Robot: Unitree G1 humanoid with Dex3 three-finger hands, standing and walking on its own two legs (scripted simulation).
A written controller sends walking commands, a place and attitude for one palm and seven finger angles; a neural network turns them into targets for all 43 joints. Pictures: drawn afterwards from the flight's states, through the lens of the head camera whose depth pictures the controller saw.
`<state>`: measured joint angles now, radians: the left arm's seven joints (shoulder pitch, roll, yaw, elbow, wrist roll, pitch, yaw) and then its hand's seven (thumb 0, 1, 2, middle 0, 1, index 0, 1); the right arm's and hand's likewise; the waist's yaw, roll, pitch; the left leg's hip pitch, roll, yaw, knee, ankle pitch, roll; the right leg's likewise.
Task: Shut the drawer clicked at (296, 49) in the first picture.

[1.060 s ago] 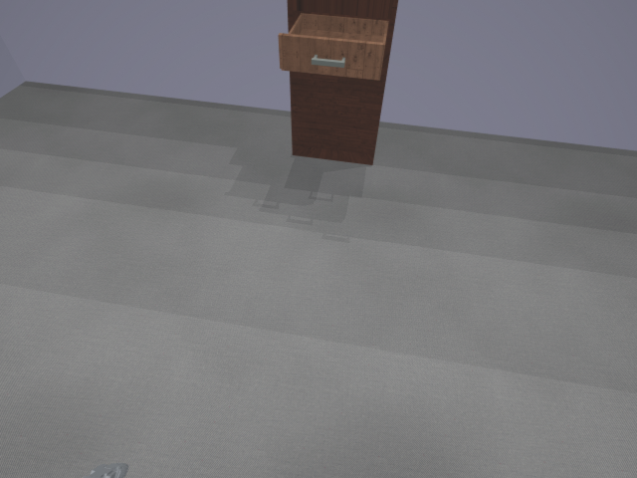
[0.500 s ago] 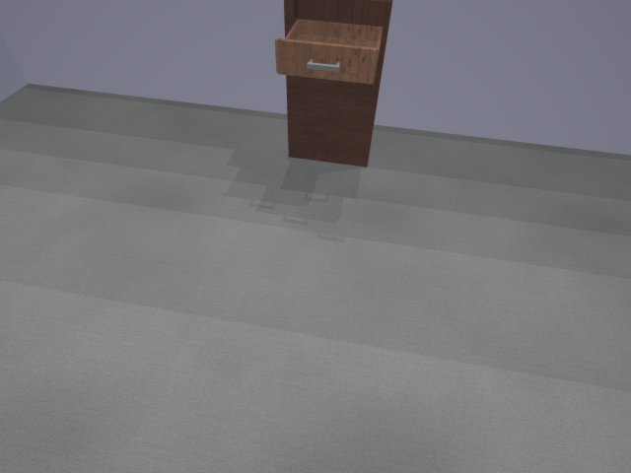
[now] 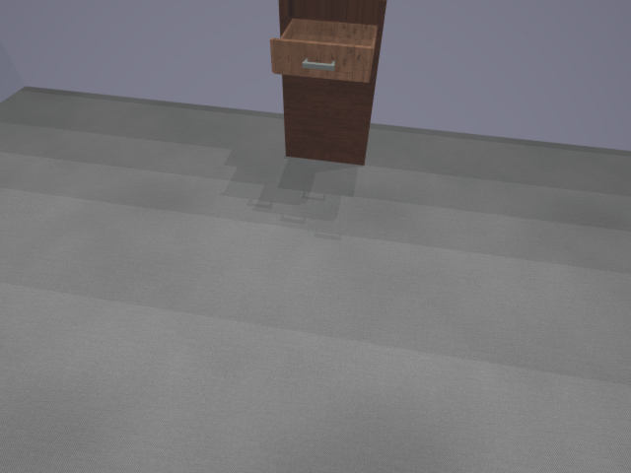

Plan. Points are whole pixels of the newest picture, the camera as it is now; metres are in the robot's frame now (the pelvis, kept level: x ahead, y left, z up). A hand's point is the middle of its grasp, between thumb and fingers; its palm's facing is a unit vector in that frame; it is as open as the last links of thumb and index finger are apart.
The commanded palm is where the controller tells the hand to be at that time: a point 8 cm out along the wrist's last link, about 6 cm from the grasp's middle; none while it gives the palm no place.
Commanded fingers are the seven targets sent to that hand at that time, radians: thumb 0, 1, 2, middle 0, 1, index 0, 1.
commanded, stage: look at it before walking up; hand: left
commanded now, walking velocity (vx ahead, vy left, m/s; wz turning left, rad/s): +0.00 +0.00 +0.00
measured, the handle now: (319, 64) +1.50 +0.07 -0.13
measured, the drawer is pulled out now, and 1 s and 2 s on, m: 0.26 0.26 0.26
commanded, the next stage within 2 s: walk to a spot facing it in 0.38 s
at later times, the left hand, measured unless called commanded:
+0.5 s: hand out of the picture +0.07 +0.24 -0.16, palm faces -0.03 -0.94 -0.33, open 7.4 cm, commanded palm none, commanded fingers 0.00 0.90 0.90 -0.20 -0.30 -0.20 -0.30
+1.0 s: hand (206, 472) +0.17 +0.17 -0.18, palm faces -0.07 -0.98 -0.18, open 7.3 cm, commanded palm none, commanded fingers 0.00 0.90 0.90 -0.20 -0.30 -0.20 -0.30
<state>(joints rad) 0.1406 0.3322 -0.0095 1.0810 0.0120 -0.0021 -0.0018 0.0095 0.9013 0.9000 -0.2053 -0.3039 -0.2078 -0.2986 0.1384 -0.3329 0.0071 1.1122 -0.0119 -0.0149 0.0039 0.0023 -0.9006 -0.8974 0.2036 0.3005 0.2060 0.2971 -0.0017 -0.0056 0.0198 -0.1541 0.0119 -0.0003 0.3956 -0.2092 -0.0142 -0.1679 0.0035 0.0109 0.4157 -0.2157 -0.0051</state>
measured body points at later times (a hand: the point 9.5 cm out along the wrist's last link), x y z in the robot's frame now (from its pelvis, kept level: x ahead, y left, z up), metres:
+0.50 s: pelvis +0.00 -0.01 +0.00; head +0.01 -0.01 +0.45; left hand +0.07 +0.29 -0.13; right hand +0.08 -0.30 -0.13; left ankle +0.00 +0.13 -0.74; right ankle +0.01 -0.12 -0.74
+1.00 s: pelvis +0.12 -0.01 -0.01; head +0.15 -0.01 +0.44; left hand +0.17 +0.23 -0.17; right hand -0.02 -0.20 -0.16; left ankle +0.00 +0.13 -0.74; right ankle +0.18 -0.13 -0.72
